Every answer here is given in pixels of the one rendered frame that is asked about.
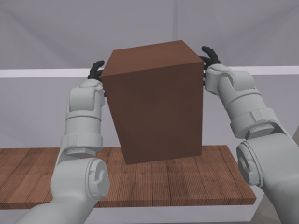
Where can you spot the robot left hand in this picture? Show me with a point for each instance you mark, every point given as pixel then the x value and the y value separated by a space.
pixel 95 73

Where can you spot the robot right hand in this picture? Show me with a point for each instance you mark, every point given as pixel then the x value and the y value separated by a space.
pixel 209 61

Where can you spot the robot right forearm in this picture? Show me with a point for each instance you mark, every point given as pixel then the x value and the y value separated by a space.
pixel 250 118

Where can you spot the robot left forearm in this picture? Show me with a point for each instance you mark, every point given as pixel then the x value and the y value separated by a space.
pixel 82 137

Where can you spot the left robot upper arm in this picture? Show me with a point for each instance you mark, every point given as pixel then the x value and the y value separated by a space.
pixel 77 185

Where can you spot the table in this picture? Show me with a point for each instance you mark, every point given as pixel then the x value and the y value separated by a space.
pixel 211 179

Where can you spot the right robot upper arm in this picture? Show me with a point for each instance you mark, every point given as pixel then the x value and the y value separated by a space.
pixel 271 162

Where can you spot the carton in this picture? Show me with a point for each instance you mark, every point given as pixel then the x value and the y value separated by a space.
pixel 155 97

